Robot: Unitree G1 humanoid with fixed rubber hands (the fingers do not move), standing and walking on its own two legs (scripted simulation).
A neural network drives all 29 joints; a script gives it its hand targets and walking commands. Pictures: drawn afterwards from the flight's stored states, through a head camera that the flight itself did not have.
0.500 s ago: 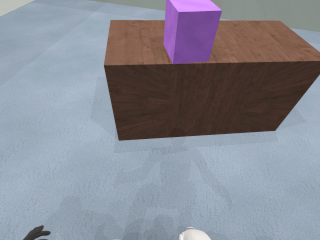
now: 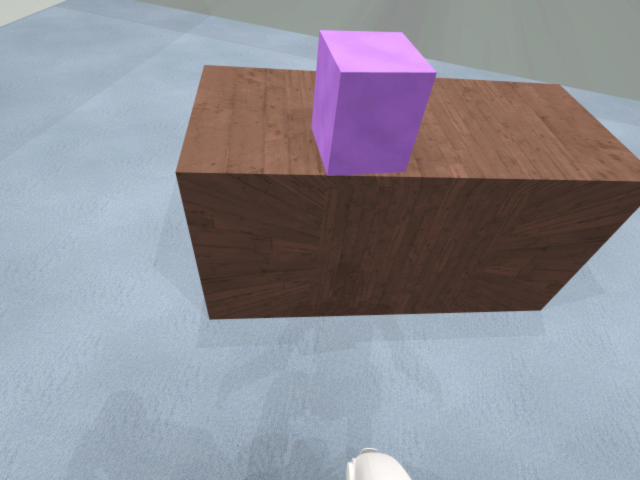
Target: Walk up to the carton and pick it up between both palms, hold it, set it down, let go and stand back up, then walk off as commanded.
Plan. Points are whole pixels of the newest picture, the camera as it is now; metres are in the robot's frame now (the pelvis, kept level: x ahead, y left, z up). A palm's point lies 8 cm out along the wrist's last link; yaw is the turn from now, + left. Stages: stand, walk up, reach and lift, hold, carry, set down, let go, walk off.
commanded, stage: walk up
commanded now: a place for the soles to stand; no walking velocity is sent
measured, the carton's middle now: (364, 104) +0.90 -0.13 +0.03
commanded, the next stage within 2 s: none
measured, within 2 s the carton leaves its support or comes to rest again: neither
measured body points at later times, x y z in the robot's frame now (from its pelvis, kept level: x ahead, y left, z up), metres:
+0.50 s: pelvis +0.09 -0.06 -0.01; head +0.13 -0.06 +0.44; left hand +0.16 +0.26 -0.13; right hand +0.20 -0.36 -0.14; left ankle +0.12 +0.07 -0.71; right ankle +0.14 -0.17 -0.71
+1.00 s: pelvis +0.10 -0.04 +0.01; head +0.12 -0.04 +0.46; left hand +0.14 +0.28 -0.11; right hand +0.23 -0.33 -0.12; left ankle +0.12 +0.07 -0.71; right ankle +0.14 -0.17 -0.71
